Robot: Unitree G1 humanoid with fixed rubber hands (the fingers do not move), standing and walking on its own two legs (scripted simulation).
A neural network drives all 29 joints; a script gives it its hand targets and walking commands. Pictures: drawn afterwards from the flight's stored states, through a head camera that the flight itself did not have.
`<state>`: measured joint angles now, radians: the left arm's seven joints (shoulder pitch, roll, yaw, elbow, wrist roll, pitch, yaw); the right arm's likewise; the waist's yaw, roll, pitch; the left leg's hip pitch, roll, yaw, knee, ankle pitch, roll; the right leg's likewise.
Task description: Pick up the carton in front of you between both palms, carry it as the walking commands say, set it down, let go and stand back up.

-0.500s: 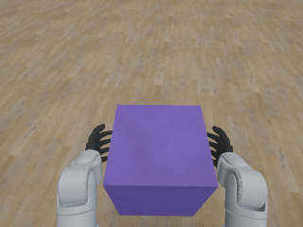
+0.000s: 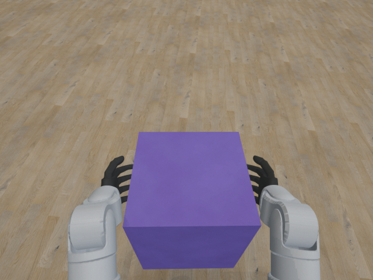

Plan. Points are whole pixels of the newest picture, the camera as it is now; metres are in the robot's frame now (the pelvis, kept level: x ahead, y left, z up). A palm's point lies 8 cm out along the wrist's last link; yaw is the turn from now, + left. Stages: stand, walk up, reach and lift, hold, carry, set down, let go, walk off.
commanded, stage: carry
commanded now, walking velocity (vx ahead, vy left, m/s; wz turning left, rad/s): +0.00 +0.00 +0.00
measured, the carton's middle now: (188, 203) +0.28 +0.00 +0.00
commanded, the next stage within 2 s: hold in 1.56 s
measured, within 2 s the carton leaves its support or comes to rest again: neither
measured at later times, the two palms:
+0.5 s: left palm (127, 158) +0.34 +0.13 +0.09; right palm (271, 162) +0.34 -0.17 +0.09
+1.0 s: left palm (132, 186) +0.30 +0.12 +0.05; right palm (274, 191) +0.29 -0.18 +0.05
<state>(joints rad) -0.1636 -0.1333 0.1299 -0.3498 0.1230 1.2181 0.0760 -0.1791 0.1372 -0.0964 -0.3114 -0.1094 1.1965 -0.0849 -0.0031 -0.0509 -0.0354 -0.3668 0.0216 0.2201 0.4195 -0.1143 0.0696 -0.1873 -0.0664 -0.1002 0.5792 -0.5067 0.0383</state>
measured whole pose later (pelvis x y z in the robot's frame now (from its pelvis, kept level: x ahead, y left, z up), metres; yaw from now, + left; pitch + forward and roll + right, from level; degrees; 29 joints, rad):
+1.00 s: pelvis +0.04 -0.02 +0.00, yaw -1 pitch +2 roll +1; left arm -0.09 -0.13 0.09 -0.08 0.18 0.94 0.04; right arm -0.09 0.13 -0.09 -0.07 -0.18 0.93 -0.04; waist 0.00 -0.01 -0.12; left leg -0.33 0.08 0.20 0.54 -0.23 0.02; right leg -0.13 -0.03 -0.12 0.50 -0.40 -0.01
